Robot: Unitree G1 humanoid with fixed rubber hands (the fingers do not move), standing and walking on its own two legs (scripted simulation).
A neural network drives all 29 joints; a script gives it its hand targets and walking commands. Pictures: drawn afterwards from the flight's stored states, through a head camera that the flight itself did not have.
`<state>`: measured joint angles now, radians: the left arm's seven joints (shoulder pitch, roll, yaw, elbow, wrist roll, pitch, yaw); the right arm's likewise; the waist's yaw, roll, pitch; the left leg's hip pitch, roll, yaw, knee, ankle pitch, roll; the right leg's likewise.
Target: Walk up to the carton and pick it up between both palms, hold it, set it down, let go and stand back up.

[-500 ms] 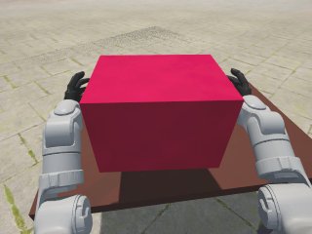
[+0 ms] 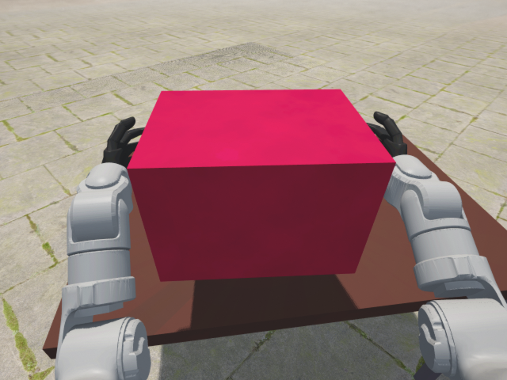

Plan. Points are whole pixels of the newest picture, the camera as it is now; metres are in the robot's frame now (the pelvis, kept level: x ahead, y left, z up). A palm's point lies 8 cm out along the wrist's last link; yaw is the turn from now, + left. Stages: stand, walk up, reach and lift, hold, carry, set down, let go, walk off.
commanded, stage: hold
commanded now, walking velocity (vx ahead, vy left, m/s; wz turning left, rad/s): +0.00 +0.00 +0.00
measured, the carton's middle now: (255, 179) +0.39 +0.01 +0.17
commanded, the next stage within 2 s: set down in 1.70 s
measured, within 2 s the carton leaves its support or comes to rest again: neither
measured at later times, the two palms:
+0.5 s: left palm (119, 169) +0.36 +0.21 +0.22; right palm (392, 161) +0.36 -0.20 +0.23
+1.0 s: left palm (120, 171) +0.36 +0.20 +0.22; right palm (390, 165) +0.36 -0.20 +0.22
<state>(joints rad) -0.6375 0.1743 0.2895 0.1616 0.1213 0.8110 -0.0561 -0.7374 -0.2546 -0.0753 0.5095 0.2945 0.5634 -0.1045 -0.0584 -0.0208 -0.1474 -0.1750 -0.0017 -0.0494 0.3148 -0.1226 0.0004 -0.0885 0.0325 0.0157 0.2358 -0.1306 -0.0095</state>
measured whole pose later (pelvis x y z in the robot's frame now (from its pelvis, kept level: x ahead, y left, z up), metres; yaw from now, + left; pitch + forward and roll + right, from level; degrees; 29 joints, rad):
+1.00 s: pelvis +0.00 +0.00 +0.00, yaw +0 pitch -2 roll -1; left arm -0.62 0.16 0.31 0.15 0.14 0.81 -0.07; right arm -0.72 -0.25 -0.07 0.50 0.30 0.56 -0.11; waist -0.06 -0.02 -0.14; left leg -0.15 0.00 -0.05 0.31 -0.13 0.00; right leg -0.07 0.03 0.02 0.23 -0.14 -0.01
